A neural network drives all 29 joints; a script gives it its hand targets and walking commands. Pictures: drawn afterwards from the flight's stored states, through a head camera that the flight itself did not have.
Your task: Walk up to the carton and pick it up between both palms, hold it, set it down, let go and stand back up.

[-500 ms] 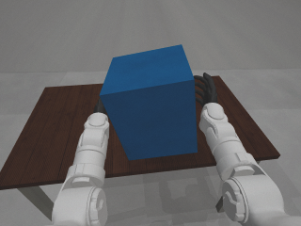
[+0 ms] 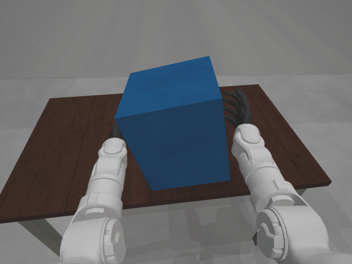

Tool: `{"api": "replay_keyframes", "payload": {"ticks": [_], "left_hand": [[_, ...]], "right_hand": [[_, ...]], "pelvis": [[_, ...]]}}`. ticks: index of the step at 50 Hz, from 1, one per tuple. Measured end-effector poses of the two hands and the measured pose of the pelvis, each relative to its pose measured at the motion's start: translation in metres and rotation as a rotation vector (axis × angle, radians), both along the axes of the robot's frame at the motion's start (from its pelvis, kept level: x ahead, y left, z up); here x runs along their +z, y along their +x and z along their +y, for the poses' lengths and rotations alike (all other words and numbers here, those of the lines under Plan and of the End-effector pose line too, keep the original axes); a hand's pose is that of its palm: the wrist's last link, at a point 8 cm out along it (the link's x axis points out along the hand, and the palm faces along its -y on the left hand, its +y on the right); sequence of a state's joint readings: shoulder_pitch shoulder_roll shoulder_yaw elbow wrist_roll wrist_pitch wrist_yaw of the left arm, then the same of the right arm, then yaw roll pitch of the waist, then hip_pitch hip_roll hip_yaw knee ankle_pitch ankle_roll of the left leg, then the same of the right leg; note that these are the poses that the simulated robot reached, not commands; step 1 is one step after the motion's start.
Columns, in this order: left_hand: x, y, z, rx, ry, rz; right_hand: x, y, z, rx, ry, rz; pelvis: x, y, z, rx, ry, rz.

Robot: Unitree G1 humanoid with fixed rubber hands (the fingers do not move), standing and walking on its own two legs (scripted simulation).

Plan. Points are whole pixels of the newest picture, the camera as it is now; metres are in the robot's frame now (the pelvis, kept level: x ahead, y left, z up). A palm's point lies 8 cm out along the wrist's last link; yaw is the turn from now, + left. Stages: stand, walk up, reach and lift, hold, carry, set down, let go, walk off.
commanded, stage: set down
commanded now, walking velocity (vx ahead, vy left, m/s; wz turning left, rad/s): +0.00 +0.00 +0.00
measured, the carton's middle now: (179, 125) +0.44 +0.01 +0.10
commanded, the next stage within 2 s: none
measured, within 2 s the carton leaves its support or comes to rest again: neither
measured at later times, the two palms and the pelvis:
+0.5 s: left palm (122, 143) +0.41 +0.16 +0.06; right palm (238, 129) +0.41 -0.13 +0.11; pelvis +0.01 +0.00 +0.00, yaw +0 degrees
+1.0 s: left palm (129, 145) +0.43 +0.15 +0.03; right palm (237, 137) +0.42 -0.14 +0.06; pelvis +0.01 +0.00 +0.00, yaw +0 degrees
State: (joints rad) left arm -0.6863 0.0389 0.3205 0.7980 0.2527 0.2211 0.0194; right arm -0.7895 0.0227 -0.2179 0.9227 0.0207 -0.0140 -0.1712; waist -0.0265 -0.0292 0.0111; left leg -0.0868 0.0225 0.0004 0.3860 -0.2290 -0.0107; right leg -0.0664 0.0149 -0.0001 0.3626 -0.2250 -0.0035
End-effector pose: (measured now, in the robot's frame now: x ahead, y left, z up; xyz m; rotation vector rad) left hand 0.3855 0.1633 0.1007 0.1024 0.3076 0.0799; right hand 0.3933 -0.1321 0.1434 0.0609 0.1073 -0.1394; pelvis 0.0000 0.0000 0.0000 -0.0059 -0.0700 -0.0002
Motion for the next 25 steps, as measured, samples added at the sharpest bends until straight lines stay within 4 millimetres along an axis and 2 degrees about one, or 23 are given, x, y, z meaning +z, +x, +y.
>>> {"api": "replay_keyframes", "payload": {"ticks": [25], "left_hand": [[-0.036,0.022,-0.002,0.002,-0.053,0.04]], "right_hand": [[-0.036,0.018,-0.003,-0.015,-0.001,0.035]], "pelvis": [[0.0,0.008,0.0,0.0,0.0,0.092]]}}
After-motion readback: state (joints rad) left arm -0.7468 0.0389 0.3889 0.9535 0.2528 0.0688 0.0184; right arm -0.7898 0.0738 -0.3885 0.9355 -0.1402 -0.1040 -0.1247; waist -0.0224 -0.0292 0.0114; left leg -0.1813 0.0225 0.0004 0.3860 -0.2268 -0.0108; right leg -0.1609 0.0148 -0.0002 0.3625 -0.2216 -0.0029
